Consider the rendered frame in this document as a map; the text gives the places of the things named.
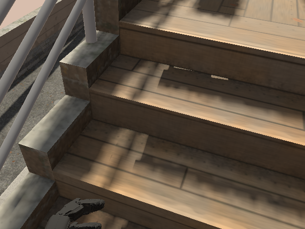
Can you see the left robot hand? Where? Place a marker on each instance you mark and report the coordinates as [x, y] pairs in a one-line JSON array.
[[75, 210]]

